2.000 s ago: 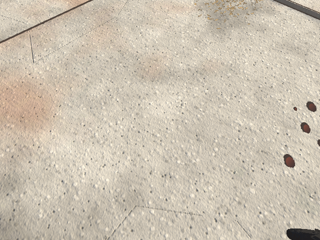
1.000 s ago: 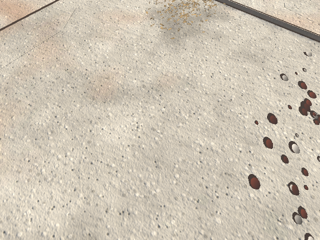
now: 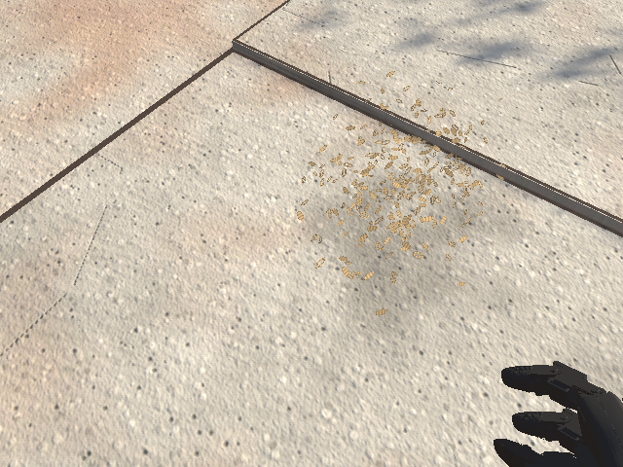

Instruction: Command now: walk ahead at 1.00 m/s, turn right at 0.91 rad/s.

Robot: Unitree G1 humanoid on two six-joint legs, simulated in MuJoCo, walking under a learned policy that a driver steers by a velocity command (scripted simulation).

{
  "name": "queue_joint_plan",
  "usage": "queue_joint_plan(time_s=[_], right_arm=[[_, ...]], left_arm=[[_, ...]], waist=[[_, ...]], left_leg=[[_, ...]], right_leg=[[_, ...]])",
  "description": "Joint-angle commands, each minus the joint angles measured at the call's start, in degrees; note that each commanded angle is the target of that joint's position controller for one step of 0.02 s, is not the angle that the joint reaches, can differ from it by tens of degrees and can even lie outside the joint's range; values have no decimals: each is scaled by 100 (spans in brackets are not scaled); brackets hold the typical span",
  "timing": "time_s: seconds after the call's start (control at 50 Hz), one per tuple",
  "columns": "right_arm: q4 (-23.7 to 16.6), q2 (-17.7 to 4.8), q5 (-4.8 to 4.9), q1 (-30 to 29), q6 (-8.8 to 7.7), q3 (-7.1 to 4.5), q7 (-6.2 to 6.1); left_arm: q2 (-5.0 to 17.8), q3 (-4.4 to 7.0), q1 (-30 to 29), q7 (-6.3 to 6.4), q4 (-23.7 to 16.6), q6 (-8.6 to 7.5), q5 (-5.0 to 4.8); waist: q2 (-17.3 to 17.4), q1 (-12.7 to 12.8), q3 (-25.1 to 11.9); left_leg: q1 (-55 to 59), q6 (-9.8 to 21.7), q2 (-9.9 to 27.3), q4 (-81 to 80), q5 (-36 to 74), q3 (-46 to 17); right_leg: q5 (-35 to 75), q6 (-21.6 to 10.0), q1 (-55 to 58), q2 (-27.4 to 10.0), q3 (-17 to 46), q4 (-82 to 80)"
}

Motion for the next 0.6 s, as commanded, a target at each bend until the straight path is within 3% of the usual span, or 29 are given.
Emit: queue_joint_plan(time_s=[0.02,0.04,0.06,0.08,0.14,0.2,0.24,0.26,0.28,0.32,0.34,0.36,0.38,0.4,0.42,0.44,0.46,0.48,0.5,0.54,0.58,0.6], right_arm=[[270,-1284,-12,2172,107,-665,-93],[342,-883,17,1964,107,-576,-64],[470,-752,-19,1992,104,-546,-55],[658,-676,6,2146,67,-514,-65],[1084,-376,209,2410,-72,-456,49],[1139,-519,217,2047,-172,-484,60],[1190,-688,203,1971,-201,-515,47],[1252,-792,199,2085,-205,-534,39],[1301,-902,191,2256,-201,-551,30],[1313,-1259,195,2543,-114,-632,-38],[1326,-1406,183,2608,-41,-647,-86],[1294,-1546,165,2473,36,-657,-112],[1235,-1510,151,2256,90,-625,-98],[1224,-1079,87,2473,133,-572,-16],[782,-577,358,3375,127,-407,-7],[667,-1127,355,2410,65,-494,-35],[661,-1000,427,2185,52,-469,-15],[797,-892,361,2183,81,-436,24],[939,-762,299,2340,191,-418,74],[1177,-554,228,2647,443,-413,203],[1095,-429,260,2144,534,-421,278],[1012,-402,298,1749,530,-430,288]], left_arm=[[471,-66,-591,58,-807,-25,41],[476,-55,-976,-12,-834,28,139],[396,-50,-1223,-96,-863,87,193],[239,-73,-1318,-182,-976,163,264],[-121,-207,-1832,-312,-1381,375,278],[-111,-319,-2365,-444,-1821,391,274],[-7,-365,-2732,-532,-1954,393,258],[-20,-393,-2920,-566,-1991,391,258],[2,-402,-3010,-574,-1982,378,257],[168,-356,-2697,-530,-1833,350,259],[253,-325,-2194,-490,-1661,316,317],[421,-230,-1183,-409,-1331,289,362],[638,-85,56,-274,-853,277,381],[1109,91,14,-115,-699,315,370],[1674,164,-474,-36,-1068,328,437],[1338,175,-326,12,-1143,345,311],[1137,119,-579,85,-957,268,335],[793,37,-795,79,-872,152,348],[598,-29,-1006,85,-843,25,353],[288,-129,-1081,60,-703,-173,270],[189,-142,-970,-13,-545,-333,212],[78,-167,-855,-51,-475,-377,202]], waist=[[1237,-1311,-1731],[638,-1290,-1017],[398,-1221,-663],[553,-1095,-429],[705,-858,-111],[731,-592,187],[439,-559,463],[367,-604,582],[298,-625,594],[548,-416,219],[670,-121,-98],[784,379,-522],[683,907,-939],[-282,483,-971],[-1372,-373,-2149],[-244,167,-2185],[-33,-122,-969],[469,-417,-329],[554,-701,-105],[353,-1053,159],[163,-982,483],[196,-878,645]], left_leg=[[4926,1086,2362,-1731,-3711,-3987],[4158,993,2072,-1711,-2656,-2907],[3657,896,1845,-1791,-1670,-2194],[3321,866,1708,-1850,-1054,-1652],[3010,659,1595,-2042,440,-522],[2433,525,1318,-2471,1240,607],[2201,439,1104,-2772,1554,1248],[2182,392,1025,-2829,2049,1510],[2342,345,979,-2661,3237,1712],[2938,255,1097,-1781,5754,1795],[2885,298,1250,-1038,6335,1701],[2585,426,1402,73,6556,1562],[1893,545,1321,1626,5827,1518],[552,503,472,4067,-79,1436],[-1035,449,36,6048,-2541,547],[-1416,507,53,6072,-1678,-120],[-1638,508,201,5743,-1284,-91],[-1319,516,439,5193,-1095,-169],[-855,497,583,4841,-1028,-290],[-339,412,747,4239,-936,-415],[-695,429,822,3669,-420,-337],[-900,502,749,3317,-72,-210]], right_leg=[[702,-9,-4240,-673,-760,3072],[1061,39,-4189,-850,-869,2775],[1113,86,-4082,-989,-907,2623],[1093,119,-4059,-1107,-915,2554],[1141,133,-4395,-1355,-1049,2430],[2111,137,-4177,-1354,-1308,1598],[2662,62,-3687,-1238,-1723,506],[2806,-30,-3367,-1111,-2014,17],[2844,-139,-3029,-894,-2294,-311],[2550,-322,-2344,-445,-2584,-557],[2310,-431,-1558,-269,-2418,-697],[2090,-585,-370,-154,-2109,-814],[2092,-761,1135,-211,-1673,-1361],[1340,-796,2074,-996,-626,-1428],[1533,-1441,3316,-2875,2417,-2040],[586,-1330,2798,-2720,2684,-3036],[536,-1225,1703,-2684,1953,-3397],[778,-1027,619,-2503,1372,-3584],[1091,-867,-150,-2332,800,-3723],[1216,-595,-985,-2083,-63,-4139],[1744,-344,-1097,-1848,-826,-4474],[2534,-95,-986,-1584,-1360,-4525]])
